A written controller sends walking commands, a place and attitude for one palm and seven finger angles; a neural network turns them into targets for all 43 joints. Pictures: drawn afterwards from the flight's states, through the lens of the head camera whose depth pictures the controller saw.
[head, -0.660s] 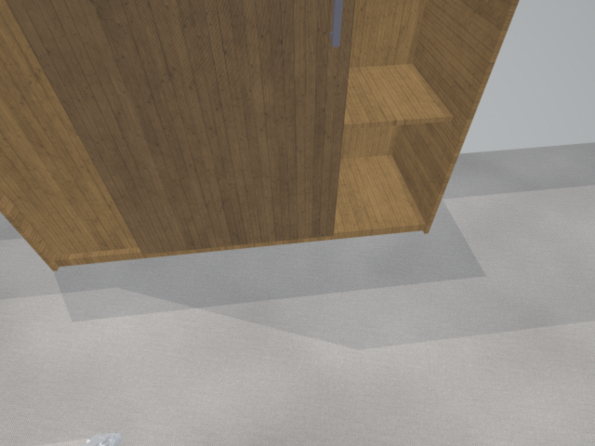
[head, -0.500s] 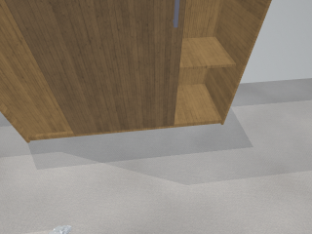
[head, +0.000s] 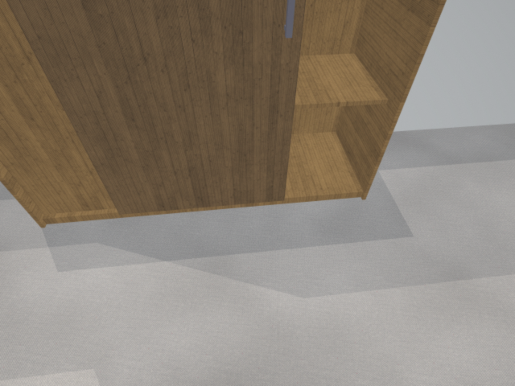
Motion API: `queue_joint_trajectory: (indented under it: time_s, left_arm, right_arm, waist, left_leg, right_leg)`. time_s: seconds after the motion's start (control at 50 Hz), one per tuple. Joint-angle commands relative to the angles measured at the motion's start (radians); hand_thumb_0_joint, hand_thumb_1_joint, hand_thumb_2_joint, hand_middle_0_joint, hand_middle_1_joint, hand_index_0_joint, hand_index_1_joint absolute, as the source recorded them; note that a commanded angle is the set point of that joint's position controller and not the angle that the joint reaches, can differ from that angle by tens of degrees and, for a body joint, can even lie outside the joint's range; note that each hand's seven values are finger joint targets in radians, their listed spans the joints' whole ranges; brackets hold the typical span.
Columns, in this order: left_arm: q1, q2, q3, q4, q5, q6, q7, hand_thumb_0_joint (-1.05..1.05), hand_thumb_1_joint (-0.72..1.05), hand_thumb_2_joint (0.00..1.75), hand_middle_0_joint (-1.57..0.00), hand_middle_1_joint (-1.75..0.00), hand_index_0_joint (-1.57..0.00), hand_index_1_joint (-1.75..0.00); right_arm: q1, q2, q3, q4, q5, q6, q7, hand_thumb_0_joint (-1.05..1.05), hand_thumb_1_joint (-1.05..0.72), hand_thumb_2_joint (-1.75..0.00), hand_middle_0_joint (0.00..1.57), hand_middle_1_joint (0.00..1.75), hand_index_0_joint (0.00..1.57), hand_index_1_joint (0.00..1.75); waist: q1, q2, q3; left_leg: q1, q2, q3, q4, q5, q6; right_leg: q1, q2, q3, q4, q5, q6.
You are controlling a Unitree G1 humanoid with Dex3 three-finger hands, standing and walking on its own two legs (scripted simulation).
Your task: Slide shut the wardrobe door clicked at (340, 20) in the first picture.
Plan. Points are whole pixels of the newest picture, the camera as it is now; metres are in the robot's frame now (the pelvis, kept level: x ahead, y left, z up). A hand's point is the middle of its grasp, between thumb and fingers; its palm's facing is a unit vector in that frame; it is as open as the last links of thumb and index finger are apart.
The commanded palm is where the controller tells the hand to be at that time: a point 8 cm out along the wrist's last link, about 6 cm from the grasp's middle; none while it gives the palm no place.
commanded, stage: stand and wait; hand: left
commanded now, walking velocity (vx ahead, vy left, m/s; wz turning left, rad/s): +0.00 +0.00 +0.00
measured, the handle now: out of the picture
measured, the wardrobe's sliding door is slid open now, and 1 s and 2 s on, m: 0.42 0.42 0.42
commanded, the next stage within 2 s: look at it before walking up in 0.16 s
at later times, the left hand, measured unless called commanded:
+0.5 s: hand out of the picture +0.09 +0.25 -0.15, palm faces -0.03 -0.94 -0.34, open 7.3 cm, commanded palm none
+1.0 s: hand out of the picture +0.08 +0.26 -0.15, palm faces -0.03 -0.94 -0.35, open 7.3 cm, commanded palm none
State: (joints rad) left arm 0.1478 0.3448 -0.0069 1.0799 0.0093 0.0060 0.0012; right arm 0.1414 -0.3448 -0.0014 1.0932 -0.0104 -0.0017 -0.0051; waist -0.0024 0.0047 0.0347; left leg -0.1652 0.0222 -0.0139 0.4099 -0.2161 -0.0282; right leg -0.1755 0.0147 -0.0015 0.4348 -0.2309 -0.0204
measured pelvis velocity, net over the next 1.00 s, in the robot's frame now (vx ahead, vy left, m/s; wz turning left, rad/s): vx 0.00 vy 0.01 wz -0.03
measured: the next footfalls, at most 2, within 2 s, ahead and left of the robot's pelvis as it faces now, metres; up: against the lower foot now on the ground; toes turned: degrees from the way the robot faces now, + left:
left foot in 1.78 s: +0.09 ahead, +0.11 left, +0.00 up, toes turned -26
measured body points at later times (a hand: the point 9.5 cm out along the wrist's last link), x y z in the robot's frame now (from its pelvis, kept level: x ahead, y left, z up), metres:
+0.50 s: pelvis +0.00 +0.01 +0.00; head +0.01 +0.01 +0.45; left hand +0.09 +0.30 -0.13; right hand +0.09 -0.29 -0.13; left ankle +0.00 +0.14 -0.74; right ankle +0.00 -0.11 -0.74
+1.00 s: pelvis +0.00 +0.01 +0.00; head +0.01 +0.01 +0.45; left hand +0.08 +0.31 -0.13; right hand +0.09 -0.29 -0.13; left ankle +0.00 +0.14 -0.74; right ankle +0.00 -0.11 -0.74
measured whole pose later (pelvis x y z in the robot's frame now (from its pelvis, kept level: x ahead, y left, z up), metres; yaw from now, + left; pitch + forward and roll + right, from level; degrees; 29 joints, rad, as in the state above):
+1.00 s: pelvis +0.00 +0.01 +0.00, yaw -2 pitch -2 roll +0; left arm 0.15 0.34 0.00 1.07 0.01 0.02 0.01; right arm 0.11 -0.34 0.00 1.09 -0.01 0.00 -0.01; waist 0.01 0.00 0.03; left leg -0.14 0.02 0.02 0.38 -0.21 -0.02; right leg -0.16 0.01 0.03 0.40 -0.21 -0.01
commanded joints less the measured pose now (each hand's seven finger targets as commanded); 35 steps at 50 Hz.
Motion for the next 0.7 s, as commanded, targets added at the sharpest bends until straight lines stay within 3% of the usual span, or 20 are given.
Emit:
queue_joint_trajectory:
  time_s: [0.0, 0.68]
  left_arm:
    - [-0.063, 0.212, 0.045, -0.072, -0.001, -0.031, 0.009, 0.0, 0.9, 0.9, -0.2, -0.3, -0.2, -0.3]
    - [-0.061, 0.208, 0.043, -0.066, 0.001, -0.033, 0.01, 0.0, 0.9, 0.9, -0.2, -0.3, -0.2, -0.3]
  right_arm:
    - [-0.055, -0.197, -0.035, -0.062, -0.001, -0.031, -0.01, 0.0, -0.9, -0.9, 0.2, 0.3, 0.2, 0.3]
    - [-0.074, -0.205, -0.033, -0.05, 0.002, -0.035, -0.011, 0.0, -0.9, -0.9, 0.2, 0.3, 0.2, 0.3]
  waist:
    - [0.004, -0.01, -0.059]
    - [0.002, -0.002, -0.078]
  left_leg:
    - [0.008, 0.087, -0.08, -0.069, 0.097, 0.052]
    - [0.058, 0.099, -0.082, -0.097, 0.177, 0.053]
  right_leg:
    - [0.0, -0.129, 0.126, -0.105, 0.064, -0.021]
    - [0.034, -0.132, 0.108, -0.11, 0.171, -0.011]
